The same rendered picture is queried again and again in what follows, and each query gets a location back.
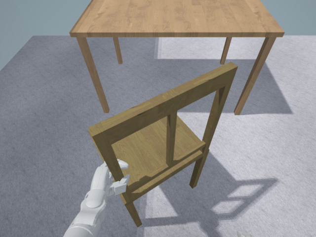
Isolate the left robot hand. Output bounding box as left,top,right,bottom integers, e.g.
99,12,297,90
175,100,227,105
90,159,130,197

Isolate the table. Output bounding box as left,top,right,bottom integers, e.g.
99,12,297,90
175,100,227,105
69,0,285,115

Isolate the chair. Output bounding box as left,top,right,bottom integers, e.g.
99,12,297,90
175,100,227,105
88,62,238,227

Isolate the left robot forearm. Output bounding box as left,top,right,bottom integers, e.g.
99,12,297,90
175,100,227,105
63,189,107,237

